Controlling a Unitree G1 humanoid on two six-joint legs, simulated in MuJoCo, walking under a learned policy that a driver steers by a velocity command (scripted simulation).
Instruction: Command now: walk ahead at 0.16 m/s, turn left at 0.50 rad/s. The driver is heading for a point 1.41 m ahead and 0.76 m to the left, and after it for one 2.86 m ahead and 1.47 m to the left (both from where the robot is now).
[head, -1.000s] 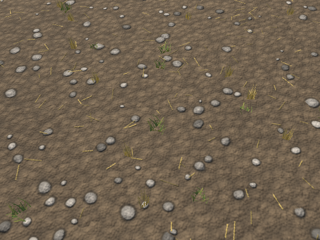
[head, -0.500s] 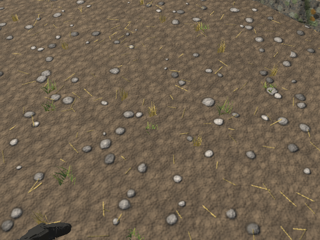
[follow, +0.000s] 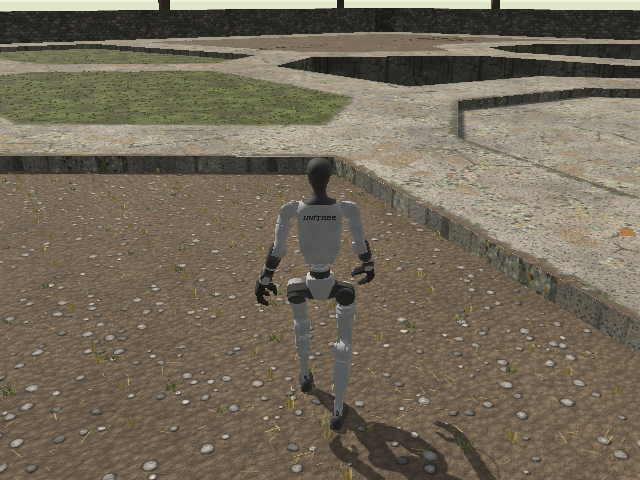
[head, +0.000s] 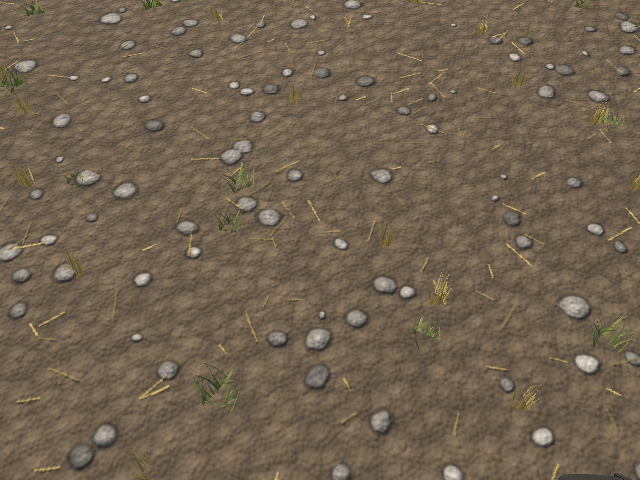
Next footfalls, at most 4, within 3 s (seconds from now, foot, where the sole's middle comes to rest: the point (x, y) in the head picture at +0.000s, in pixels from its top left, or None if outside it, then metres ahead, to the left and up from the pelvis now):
0.48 right None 0.22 -0.14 -0.76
0.92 left None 0.16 0.14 -0.76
1.40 right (240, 416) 0.57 0.22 -0.76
1.92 left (69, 390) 0.61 0.60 -0.76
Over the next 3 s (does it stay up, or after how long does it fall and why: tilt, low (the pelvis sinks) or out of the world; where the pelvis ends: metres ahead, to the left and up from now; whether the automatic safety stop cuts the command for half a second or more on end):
stays up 1.06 0.77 0.00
